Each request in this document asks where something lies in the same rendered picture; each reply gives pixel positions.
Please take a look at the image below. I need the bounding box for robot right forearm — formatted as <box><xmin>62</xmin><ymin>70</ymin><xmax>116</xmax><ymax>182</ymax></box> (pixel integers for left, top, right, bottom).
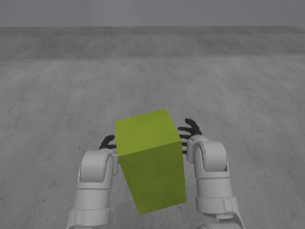
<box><xmin>186</xmin><ymin>135</ymin><xmax>245</xmax><ymax>229</ymax></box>

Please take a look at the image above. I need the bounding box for robot right hand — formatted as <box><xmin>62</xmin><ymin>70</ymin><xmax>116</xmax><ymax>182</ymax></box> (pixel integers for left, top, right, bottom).
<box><xmin>177</xmin><ymin>118</ymin><xmax>202</xmax><ymax>155</ymax></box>

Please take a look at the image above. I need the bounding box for robot left hand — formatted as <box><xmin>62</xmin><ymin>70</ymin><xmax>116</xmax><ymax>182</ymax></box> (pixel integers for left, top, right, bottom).
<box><xmin>99</xmin><ymin>135</ymin><xmax>119</xmax><ymax>163</ymax></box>

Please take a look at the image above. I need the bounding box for robot left forearm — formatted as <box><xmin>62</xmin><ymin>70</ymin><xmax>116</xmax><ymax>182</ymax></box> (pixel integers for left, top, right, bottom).
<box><xmin>65</xmin><ymin>148</ymin><xmax>119</xmax><ymax>229</ymax></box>

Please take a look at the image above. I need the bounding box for carton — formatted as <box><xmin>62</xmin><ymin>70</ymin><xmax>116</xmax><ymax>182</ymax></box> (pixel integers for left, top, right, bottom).
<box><xmin>115</xmin><ymin>109</ymin><xmax>187</xmax><ymax>215</ymax></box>

